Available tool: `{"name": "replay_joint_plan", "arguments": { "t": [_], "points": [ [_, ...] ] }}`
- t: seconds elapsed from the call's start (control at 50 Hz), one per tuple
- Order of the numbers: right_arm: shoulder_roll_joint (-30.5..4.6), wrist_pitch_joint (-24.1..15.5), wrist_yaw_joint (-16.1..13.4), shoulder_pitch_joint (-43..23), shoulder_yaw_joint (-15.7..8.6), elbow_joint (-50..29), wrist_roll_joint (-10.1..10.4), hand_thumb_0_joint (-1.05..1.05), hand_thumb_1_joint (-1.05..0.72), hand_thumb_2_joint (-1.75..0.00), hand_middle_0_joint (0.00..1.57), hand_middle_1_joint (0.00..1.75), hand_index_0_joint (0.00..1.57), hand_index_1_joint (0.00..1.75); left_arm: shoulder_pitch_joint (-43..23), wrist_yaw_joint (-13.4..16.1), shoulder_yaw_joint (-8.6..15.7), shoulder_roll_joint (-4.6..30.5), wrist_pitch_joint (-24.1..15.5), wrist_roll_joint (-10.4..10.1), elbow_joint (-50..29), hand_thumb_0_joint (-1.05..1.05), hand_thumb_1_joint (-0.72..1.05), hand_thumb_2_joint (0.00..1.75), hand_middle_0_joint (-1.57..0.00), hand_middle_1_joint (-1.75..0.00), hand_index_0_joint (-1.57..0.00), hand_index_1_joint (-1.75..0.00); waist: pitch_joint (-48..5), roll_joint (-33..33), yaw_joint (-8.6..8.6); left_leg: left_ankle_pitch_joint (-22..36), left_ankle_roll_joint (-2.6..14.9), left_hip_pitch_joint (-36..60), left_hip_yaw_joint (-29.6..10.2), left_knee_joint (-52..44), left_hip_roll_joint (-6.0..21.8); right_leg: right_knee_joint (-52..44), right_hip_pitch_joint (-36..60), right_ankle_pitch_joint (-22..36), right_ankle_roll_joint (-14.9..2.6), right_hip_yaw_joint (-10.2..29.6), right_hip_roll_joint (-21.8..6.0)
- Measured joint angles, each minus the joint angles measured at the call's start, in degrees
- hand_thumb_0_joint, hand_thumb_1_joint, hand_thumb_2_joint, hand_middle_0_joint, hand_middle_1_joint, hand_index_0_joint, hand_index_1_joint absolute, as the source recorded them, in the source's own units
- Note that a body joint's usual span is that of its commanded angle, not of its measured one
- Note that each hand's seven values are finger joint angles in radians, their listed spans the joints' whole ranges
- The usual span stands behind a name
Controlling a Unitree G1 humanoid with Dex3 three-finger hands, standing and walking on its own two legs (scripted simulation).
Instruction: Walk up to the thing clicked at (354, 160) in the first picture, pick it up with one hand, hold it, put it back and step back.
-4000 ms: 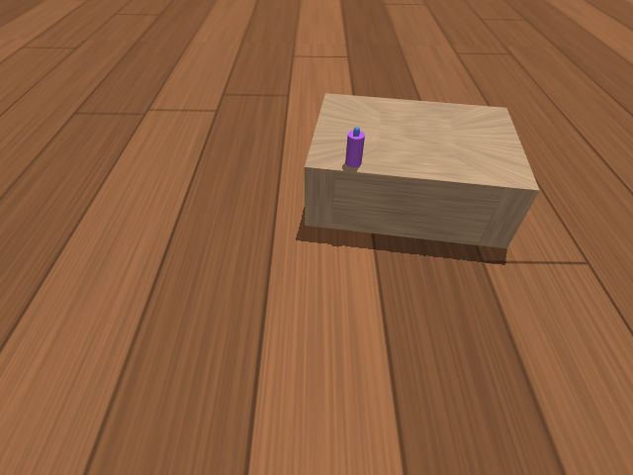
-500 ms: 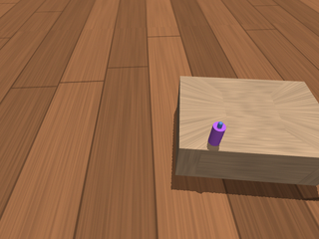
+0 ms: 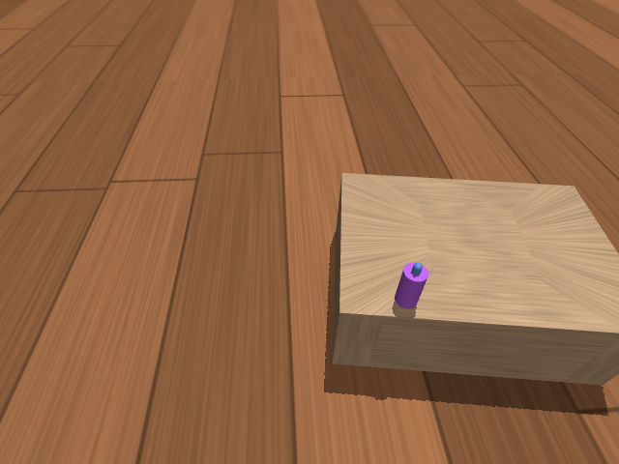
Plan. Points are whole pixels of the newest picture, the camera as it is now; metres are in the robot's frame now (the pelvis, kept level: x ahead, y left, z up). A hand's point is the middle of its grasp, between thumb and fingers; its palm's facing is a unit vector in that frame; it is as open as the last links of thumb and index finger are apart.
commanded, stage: walk up
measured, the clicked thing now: (412, 282) +0.68 -0.29 -0.37
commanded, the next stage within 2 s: stand in 0.64 s
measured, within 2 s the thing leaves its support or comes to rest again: neither
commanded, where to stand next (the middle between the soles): +0.04 -0.01 m, yaw +1 degrees
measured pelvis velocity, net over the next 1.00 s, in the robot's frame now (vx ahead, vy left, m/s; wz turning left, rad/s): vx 0.01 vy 0.00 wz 0.01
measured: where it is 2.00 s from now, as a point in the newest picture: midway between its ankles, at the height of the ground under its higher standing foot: outside the picture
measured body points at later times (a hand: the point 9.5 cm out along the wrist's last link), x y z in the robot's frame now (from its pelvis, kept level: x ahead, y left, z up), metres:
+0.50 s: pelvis +0.01 +0.00 +0.00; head +0.02 +0.00 +0.45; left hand +0.09 +0.30 -0.13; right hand +0.10 -0.30 -0.13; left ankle +0.00 +0.13 -0.75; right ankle +0.03 -0.12 -0.75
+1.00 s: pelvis +0.01 +0.00 +0.00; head +0.02 +0.00 +0.45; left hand +0.10 +0.30 -0.12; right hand +0.09 -0.30 -0.13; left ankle +0.00 +0.13 -0.75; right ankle +0.03 -0.12 -0.75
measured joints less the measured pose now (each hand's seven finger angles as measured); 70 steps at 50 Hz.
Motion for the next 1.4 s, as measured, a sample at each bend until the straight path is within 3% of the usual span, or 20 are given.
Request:
{"name": "replay_joint_plan", "arguments": {
  "t": [0.64,1.4],
  "points": [
    [1.6,0.6,0.0,-0.5,-0.5,-0.3,-0.1,0.0,-0.9,-0.9,0.2,0.3,0.2,0.3,1.3,0.4,0.7,-0.6,0.0,0.5,0.3,0.01,0.9,0.9,-0.21,-0.3,-0.21,-0.3,-0.3,0.5,0.3,0.0,0.02,1.8,0.3,-2.3,0.0,-2.4,1.8,0.1,0.27,0.2,0.1],
    [1.4,1.2,0.4,0.5,-0.3,-0.7,-0.3,0.0,-0.9,-0.9,0.2,0.3,0.2,0.3,3.1,0.7,-0.6,0.3,-0.5,0.4,-0.8,0.01,0.9,0.9,-0.21,-0.3,-0.21,-0.3,0.0,0.9,0.14,0.3,-0.38,2.0,-0.8,-2.8,0.1,-2.6,2.3,-0.2,-0.08,-0.9,0.2]
  ]
}}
